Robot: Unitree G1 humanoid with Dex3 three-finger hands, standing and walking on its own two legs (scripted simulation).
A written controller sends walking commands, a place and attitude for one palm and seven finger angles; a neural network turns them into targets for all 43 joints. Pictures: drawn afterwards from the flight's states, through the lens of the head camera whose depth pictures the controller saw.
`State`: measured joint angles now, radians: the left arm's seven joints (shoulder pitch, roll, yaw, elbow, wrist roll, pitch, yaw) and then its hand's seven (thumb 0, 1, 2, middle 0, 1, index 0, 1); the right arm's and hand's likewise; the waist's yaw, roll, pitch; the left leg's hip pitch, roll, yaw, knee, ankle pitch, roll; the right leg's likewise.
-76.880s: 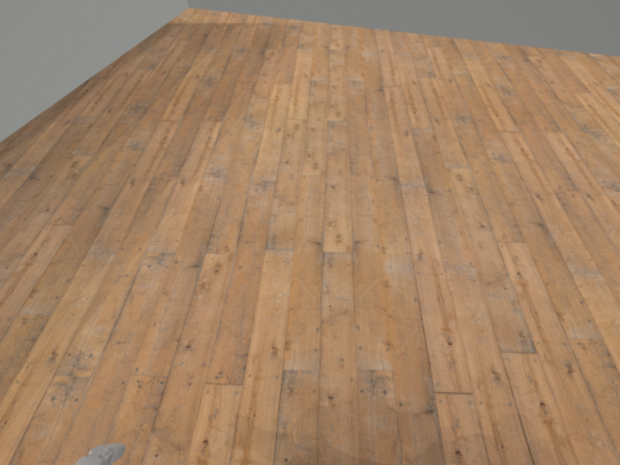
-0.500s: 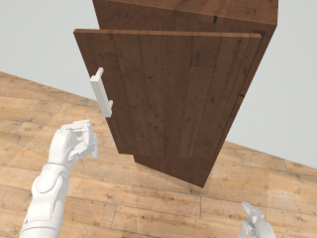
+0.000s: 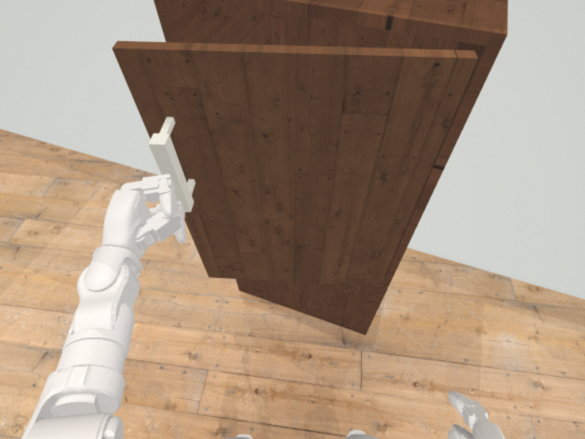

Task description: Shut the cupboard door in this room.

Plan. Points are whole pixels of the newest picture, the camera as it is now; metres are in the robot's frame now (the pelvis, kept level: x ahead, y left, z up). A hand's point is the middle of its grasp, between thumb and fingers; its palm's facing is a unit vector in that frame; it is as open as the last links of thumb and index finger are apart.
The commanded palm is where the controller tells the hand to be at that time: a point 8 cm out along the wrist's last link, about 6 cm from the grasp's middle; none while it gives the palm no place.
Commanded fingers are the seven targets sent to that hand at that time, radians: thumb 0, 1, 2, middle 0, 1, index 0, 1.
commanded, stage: bring the fist close to the handle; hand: left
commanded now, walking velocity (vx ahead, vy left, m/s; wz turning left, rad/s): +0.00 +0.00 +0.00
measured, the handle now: (177, 166) +0.48 +0.19 +0.08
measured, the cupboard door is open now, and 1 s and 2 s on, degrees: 17 13 1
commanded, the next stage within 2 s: push the door shut along its arc in 0.38 s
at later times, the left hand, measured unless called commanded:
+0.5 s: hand (182, 216) +0.38 +0.17 +0.09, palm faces -0.05 -1.00 -0.01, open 3.1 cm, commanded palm +0.36 +0.22 +0.09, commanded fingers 0.00 0.90 0.90 -1.30 -1.50 -1.30 -1.50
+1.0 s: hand (193, 185) +0.44 +0.16 +0.10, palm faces -0.15 -0.99 -0.01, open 3.1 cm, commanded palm +0.43 +0.21 +0.09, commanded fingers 0.00 0.90 0.90 -1.30 -1.50 -1.30 -1.50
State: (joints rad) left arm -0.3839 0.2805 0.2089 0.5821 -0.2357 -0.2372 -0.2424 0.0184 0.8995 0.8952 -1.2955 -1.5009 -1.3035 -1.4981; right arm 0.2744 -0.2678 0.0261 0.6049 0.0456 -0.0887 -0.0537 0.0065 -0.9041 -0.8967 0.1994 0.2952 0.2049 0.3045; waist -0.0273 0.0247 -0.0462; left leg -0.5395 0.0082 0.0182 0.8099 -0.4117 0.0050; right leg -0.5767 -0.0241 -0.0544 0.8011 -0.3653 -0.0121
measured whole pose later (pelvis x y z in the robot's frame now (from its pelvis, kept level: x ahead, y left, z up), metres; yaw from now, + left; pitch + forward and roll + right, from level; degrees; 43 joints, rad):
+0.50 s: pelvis +0.00 +0.01 +0.00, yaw +0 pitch +8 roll +0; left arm -0.41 0.26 0.19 0.62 -0.22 -0.27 -0.21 0.02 0.90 0.90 -1.30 -1.50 -1.30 -1.50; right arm 0.28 -0.26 0.02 0.60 0.05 -0.06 -0.05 0.01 -0.90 -0.90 0.20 0.30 0.20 0.30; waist -0.03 0.03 -0.05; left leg -0.54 0.01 0.03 0.81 -0.41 0.01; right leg -0.58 -0.03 -0.04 0.79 -0.35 0.00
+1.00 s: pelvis -0.02 +0.00 -0.01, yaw +0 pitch +12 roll +0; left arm -0.77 0.38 0.23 1.02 -0.21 -0.32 -0.35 0.02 0.90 0.90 -1.31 -1.50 -1.31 -1.50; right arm 0.31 -0.29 0.03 0.64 0.04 -0.03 -0.05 0.00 -0.90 -0.90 0.20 0.30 0.21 0.30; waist -0.08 0.02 -0.05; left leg -0.67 0.01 0.01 0.88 -0.41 0.01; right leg -0.70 -0.03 -0.06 0.86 -0.36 -0.01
